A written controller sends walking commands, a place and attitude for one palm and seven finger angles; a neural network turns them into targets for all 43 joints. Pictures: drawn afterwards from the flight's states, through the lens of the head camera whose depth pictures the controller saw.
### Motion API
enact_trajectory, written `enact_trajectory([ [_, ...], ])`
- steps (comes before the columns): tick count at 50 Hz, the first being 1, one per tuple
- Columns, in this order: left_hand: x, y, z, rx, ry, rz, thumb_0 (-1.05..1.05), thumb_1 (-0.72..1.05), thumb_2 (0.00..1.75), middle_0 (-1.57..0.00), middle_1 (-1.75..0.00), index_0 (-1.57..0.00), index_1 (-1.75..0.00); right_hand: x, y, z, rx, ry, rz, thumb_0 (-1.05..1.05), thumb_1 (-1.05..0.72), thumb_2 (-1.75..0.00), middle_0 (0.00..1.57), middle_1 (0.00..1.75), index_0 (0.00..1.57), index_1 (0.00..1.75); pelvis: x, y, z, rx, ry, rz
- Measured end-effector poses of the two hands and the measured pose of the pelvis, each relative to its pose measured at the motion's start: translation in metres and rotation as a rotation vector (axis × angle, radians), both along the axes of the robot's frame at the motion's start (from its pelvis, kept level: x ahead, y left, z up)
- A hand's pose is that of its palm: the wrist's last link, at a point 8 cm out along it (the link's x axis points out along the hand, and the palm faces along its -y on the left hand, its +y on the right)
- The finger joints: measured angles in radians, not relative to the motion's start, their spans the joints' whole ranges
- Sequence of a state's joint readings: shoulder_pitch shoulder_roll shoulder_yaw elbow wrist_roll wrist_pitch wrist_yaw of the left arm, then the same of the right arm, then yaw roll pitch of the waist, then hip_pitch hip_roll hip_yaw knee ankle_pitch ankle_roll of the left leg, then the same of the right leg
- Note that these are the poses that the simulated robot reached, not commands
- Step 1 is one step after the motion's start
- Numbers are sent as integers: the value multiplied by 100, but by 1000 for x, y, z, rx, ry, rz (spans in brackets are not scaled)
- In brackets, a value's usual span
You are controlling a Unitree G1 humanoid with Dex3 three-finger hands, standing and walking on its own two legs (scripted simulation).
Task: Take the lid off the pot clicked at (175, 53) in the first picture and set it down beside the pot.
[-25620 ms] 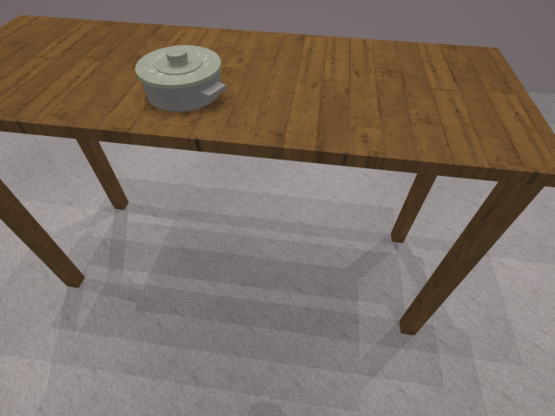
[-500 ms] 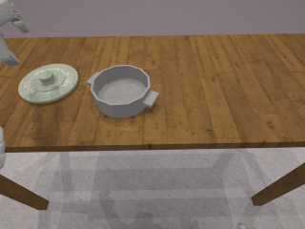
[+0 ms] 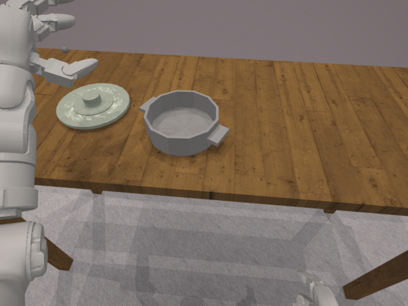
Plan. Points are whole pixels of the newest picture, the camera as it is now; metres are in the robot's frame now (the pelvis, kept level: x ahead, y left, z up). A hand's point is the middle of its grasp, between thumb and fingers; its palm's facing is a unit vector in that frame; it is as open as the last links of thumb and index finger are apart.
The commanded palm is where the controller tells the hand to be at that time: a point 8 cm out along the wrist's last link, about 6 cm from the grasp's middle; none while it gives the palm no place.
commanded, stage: draw the hand back to the body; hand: left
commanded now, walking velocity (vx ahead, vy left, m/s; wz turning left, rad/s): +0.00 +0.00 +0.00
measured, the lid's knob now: (91, 97) +0.55 +0.33 +0.10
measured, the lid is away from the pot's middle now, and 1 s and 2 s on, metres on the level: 0.25 0.25 0.25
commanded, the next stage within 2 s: step back with the hand held close in 1.58 s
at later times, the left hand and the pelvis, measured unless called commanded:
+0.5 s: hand (41, 68) +0.33 +0.23 +0.31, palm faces +0.47 -0.86 -0.20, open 9.2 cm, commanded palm +0.27 +0.28 +0.30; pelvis +0.00 -0.03 +0.00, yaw -1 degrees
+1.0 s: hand (9, 116) +0.24 +0.23 +0.31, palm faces +0.48 -0.86 -0.19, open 7.5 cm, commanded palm +0.19 +0.27 +0.29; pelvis -0.01 -0.02 +0.00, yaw -1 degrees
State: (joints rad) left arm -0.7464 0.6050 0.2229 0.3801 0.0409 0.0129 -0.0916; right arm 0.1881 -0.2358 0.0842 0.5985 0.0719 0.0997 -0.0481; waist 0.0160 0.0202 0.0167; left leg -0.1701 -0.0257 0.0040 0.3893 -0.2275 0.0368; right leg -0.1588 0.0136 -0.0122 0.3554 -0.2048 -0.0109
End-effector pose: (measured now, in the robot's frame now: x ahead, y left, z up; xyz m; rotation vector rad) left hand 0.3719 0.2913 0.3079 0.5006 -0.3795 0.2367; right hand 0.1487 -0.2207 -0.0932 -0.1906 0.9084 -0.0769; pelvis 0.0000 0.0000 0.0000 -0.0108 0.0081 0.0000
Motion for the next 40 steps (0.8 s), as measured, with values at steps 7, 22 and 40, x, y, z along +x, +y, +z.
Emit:
enact_trajectory([
  [7,-18,-3,4,-166,-170,45,0,-5,93,-49,-55,-48,-55,-13,-21,-4,-18,-1,-48,1,-90,-90,20,30,20,30,5,-8,1,-1,-20,-17],
  [22,-76,-14,3,-143,-258,85,0,30,92,-38,-45,-37,-46,9,-53,1,-44,-77,-44,1,-90,-90,20,30,20,30,3,-26,1,4,-45,-13],
  [40,-138,-26,-2,-123,-313,72,1,76,90,-24,-33,-24,-34,37,-18,15,14,-200,44,1,-90,-90,20,30,20,30,-9,-28,2,3,-89,-7],
])
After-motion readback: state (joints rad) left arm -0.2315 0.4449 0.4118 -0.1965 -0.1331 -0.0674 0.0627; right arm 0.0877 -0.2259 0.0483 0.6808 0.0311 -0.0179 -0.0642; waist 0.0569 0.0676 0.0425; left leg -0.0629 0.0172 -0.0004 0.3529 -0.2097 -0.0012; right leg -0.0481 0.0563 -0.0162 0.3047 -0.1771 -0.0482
